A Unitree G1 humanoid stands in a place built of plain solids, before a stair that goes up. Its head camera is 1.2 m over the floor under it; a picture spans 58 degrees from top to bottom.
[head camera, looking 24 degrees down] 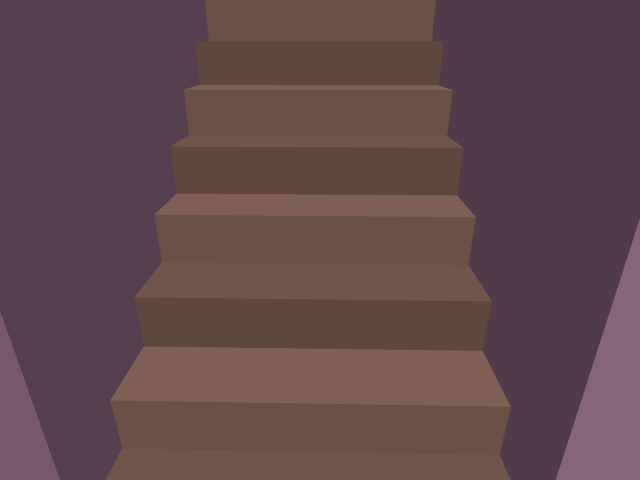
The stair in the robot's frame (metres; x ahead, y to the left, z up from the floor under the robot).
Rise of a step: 0.17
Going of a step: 0.23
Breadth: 1.07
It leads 1 degrees to the right of straight ahead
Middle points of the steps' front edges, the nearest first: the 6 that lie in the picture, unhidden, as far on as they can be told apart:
0.86 0.03 0.35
1.09 0.03 0.52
1.32 0.02 0.70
1.55 0.02 0.87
1.78 0.01 1.05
2.01 0.01 1.22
